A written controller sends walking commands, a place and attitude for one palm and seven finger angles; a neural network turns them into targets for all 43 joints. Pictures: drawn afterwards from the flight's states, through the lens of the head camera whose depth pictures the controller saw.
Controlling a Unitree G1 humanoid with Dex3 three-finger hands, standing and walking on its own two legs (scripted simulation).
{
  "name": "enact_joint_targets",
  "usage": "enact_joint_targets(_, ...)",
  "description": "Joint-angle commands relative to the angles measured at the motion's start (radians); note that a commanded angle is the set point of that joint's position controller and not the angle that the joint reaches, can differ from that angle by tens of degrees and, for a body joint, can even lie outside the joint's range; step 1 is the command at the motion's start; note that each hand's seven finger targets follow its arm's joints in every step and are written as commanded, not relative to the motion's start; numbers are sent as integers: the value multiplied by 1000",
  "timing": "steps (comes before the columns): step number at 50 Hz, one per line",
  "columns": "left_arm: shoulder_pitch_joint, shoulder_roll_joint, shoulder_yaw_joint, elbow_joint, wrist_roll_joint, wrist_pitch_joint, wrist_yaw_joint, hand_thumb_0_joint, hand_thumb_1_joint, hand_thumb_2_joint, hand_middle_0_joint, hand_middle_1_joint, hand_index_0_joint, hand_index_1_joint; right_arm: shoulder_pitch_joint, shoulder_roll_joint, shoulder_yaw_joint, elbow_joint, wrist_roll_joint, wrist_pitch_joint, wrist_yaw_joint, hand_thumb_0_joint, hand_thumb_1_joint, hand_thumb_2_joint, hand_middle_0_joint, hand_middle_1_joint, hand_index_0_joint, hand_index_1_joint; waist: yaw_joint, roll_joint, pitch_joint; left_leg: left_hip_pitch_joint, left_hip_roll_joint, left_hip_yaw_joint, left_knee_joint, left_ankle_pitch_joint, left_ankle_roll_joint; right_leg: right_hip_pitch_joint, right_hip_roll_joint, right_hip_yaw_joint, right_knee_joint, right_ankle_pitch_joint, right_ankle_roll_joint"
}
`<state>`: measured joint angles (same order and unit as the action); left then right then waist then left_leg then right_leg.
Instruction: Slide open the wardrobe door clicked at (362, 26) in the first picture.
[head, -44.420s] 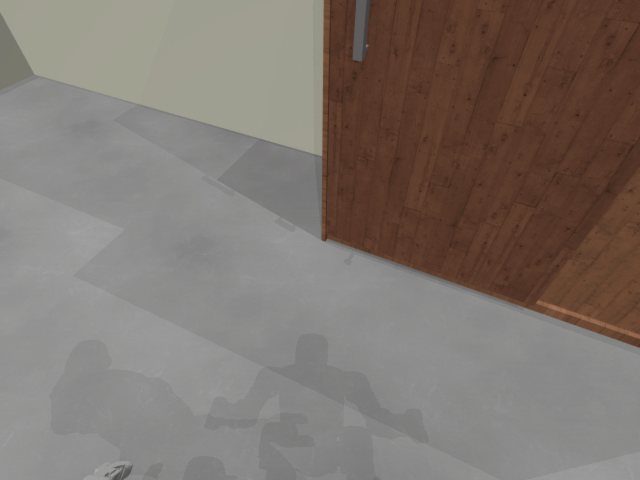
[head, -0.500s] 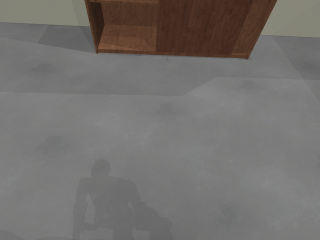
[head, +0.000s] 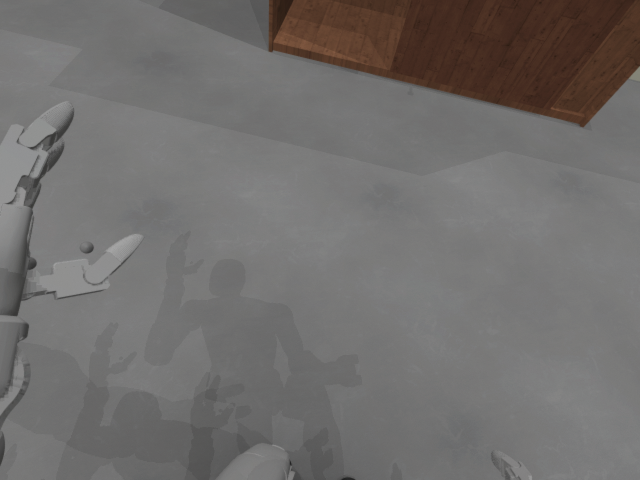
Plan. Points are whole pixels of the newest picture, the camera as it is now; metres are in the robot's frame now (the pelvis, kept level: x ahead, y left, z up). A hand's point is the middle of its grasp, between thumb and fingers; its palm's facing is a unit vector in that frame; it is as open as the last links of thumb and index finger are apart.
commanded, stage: step back with the hand held close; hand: left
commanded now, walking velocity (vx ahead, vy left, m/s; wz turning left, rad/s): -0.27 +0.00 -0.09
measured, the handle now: out of the picture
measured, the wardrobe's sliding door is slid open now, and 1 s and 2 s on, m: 0.61 0.61 0.61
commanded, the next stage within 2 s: stop stepping back and stand still in 1.00 s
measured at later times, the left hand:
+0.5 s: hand (182, 343) +0.19 +0.17 +0.14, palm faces +0.16 -0.89 -0.43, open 7.4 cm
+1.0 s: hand out of the picture +0.06 +0.26 +0.17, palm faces +0.24 -0.86 -0.46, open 7.4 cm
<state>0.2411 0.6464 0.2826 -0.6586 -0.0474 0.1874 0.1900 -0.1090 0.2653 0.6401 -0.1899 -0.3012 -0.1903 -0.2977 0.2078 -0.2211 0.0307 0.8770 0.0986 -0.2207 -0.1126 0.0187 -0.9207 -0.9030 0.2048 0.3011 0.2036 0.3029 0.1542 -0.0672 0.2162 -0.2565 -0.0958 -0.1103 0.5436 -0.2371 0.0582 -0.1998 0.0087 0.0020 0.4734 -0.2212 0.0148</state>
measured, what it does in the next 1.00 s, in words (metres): walks backwards: left foot, then right foot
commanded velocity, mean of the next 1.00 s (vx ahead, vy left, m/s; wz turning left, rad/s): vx -0.32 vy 0.00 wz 0.03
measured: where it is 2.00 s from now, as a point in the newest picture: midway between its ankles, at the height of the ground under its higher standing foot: outside the picture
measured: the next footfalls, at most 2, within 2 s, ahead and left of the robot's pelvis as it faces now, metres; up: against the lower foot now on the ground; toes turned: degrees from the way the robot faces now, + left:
left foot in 0.60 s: -0.04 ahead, +0.11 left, +0.00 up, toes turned -5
right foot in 0.94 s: -0.24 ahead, -0.06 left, +0.00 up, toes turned -4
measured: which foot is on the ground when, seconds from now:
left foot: down 0.00-0.22, up 0.24-0.58, down 0.60-1.00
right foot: down 0.00-0.66, up 0.68-0.92, down 0.94-1.00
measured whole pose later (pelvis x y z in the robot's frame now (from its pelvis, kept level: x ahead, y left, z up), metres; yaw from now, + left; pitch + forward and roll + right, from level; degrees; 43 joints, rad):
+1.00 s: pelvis -0.17 +0.04 +0.00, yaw -6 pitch +5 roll -2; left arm 0.52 0.41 0.37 -0.68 -0.05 -0.19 0.09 0.02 0.89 0.90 -0.21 -0.30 -0.21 -0.30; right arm 0.08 -0.16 0.06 0.55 0.00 -0.10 -0.03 0.01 -0.90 -0.90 0.21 0.30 0.21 0.30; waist 0.09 -0.03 0.08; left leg -0.44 0.00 0.01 0.44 -0.09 0.04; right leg -0.14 0.07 0.00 0.43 -0.32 0.03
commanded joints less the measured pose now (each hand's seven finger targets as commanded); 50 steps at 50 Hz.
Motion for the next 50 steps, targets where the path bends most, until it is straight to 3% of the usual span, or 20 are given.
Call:
enact_joint_targets(1,201,-80,134,-294,15,-303,-12,0,900,900,-200,-300,-200,-300,-75,-105,-76,-289,-62,-73,90,0,-900,-900,200,300,200,300,-165,362,-407,235,254,-129,-195,638,-98,-40,64,-28,368,-141,1)
enact_joint_targets(3,549,-140,263,213,7,-302,-61,0,900,900,-200,-300,-200,-300,-104,-90,-133,-254,-59,37,140,0,-900,-900,200,300,200,300,-146,218,-319,116,298,-125,-203,670,-57,-114,48,-45,328,-98,9)
enact_joint_targets(4,543,-178,287,407,0,-303,-84,0,900,900,-200,-300,-200,-300,-105,-77,-149,-274,-43,99,151,0,-900,-900,200,300,200,300,-161,152,-275,147,278,-99,-197,730,-91,-154,52,-68,219,-60,6)
enact_joint_targets(6,310,-163,239,471,-18,-356,-135,0,900,900,-200,-300,-200,-300,-141,-76,-130,-329,-18,169,147,0,-900,-900,200,300,200,300,-179,-1,-135,20,319,-105,-182,659,-64,-144,34,-46,122,-41,-5)
enact_joint_targets(9,300,-126,212,497,-38,-385,-172,0,900,900,-200,-300,-200,-300,-90,-88,-115,-394,-2,198,122,0,-900,-900,200,300,200,300,-180,-242,-202,-38,258,-25,-79,273,-17,16,-64,43,-132,283,-29)
enact_joint_targets(10,323,-108,206,416,-41,-389,-177,0,900,900,-200,-300,-200,-300,-68,-88,-110,-431,-6,207,130,0,-900,-900,200,300,200,300,-188,-310,-265,-92,203,2,13,107,-26,57,-171,176,-140,360,-76)
enact_joint_targets(12,355,-58,220,127,-56,-408,-162,0,900,900,-200,-300,-200,-300,-100,-87,-94,-492,-29,209,139,0,-900,-900,200,300,200,300,-163,-238,-294,-209,129,37,237,-213,-29,67,-350,351,-183,416,-136)
enact_joint_targets(14,261,-45,133,-258,-28,-418,-125,0,900,900,-200,-300,-200,-300,-155,-97,-54,-551,-24,214,134,0,-900,-900,200,300,200,300,-140,-175,-420,-304,77,34,461,-249,-23,204,-355,336,-103,774,-33)
enact_joint_targets(17,217,-9,133,-484,2,-405,-20,0,900,900,-200,-300,-200,-300,-167,-90,-10,-554,-57,183,56,0,-900,-900,200,300,200,300,-138,137,-433,-256,92,80,523,-209,-40,177,-329,226,-69,866,-39)
enact_joint_targets(19,211,65,190,-501,22,-373,47,0,900,900,-200,-300,-200,-300,-162,-99,-14,-515,-68,180,15,0,-900,-900,200,300,200,300,-131,220,-403,-176,96,89,482,-184,-54,129,-325,216,-73,902,-34)
enact_joint_targets(23,303,29,247,-304,32,-362,68,0,900,900,-200,-300,-200,-300,-122,-82,-47,-455,-90,187,-7,0,-900,-900,200,300,200,300,-118,100,-400,-117,84,105,298,-127,-60,205,-297,164,-58,909,-9)
enact_joint_targets(24,312,29,266,-273,25,-372,61,0,900,900,-200,-300,-200,-300,-121,-80,-56,-446,-88,185,-3,0,-900,-900,200,300,200,300,-121,-1,-416,-116,102,99,226,-135,-60,252,-302,132,-31,905,-18)
enact_joint_targets(28,436,-30,301,-160,3,-412,24,0,900,900,-200,-300,-200,-300,-71,-87,-77,-433,-82,173,11,0,-900,-900,200,300,200,300,-146,-67,-432,-25,129,105,-28,17,-51,246,-258,76,23,781,-17)
enact_joint_targets(32,527,-59,316,-133,2,-409,-27,0,900,900,-200,-300,-200,-300,-132,-118,-113,-452,-63,166,51,0,-900,-900,200,300,200,300,-127,143,-372,-4,381,-122,-156,683,44,-5,-17,-27,198,57,40)
enact_joint_targets(34,488,-29,338,-156,12,-416,-52,0,900,900,-200,-300,-200,-300,-157,-109,-101,-443,-91,146,61,0,-900,-900,200,300,200,300,-130,241,-314,-66,391,-125,-216,708,48,-59,11,-34,278,-109,25)
enact_joint_targets(35,467,-79,290,-151,9,-420,-64,0,900,900,-200,-300,-200,-300,-146,-99,-95,-439,-97,141,63,0,-900,-900,200,300,200,300,-139,211,-283,-94,394,-111,-227,651,56,-71,19,-26,307,-147,27)
enact_joint_targets(39,388,-90,226,-239,9,-424,-76,0,900,900,-200,-300,-200,-300,-87,-116,-84,-442,-93,119,74,0,-900,-900,200,300,200,300,-136,225,-323,39,356,-38,-199,598,50,-79,24,-44,163,-87,36)
enact_joint_targets(44,246,-57,202,-314,7,-442,-79,0,900,900,-200,-300,-200,-300,-83,-115,-62,-429,-110,71,67,0,-900,-900,200,300,200,300,-129,299,-406,86,361,-81,-212,497,57,49,36,-9,35,-33,36)
enact_joint_targets(47,236,-76,199,-255,-8,-448,-86,0,900,900,-200,-300,-200,-300,-85,-116,-62,-427,-103,65,67,0,-900,-900,200,300,200,300,-126,271,-426,67,343,-86,-214,404,47,97,49,0,2,-29,28)
enact_joint_targets(50,316,-77,221,-215,-29,-451,-97,0,900,900,-200,-300,-200,-300,-86,-104,-67,-444,-87,87,77,0,-900,-900,200,300,200,300,-122,152,-477,105,273,-28,-133,407,7,115,17,30,-98,230,18)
